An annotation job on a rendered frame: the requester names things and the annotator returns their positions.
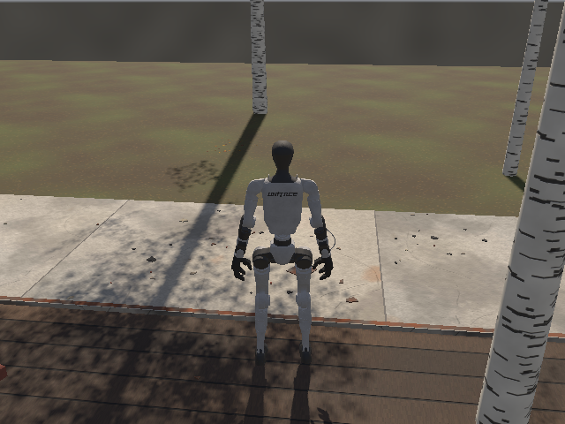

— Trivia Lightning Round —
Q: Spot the left robot foot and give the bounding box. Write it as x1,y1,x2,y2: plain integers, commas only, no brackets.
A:
255,343,268,366

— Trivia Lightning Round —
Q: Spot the robot right forearm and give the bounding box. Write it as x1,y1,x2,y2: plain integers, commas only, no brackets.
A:
314,215,331,258

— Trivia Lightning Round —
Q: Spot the robot left shin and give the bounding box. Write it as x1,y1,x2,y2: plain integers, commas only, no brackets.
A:
255,293,267,353

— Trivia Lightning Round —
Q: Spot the robot left forearm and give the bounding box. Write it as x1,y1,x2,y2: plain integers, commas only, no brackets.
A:
234,215,252,258

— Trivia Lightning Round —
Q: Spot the left robot upper arm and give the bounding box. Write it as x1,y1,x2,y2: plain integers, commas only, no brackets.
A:
242,178,264,228

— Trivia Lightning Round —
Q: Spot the right robot upper arm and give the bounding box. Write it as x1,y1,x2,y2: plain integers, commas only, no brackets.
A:
301,178,323,228

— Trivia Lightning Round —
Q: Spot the right robot hand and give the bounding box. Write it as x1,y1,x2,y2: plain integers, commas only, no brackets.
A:
313,255,333,280

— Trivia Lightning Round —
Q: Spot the left robot hand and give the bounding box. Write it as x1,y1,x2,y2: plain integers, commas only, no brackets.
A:
231,255,252,281

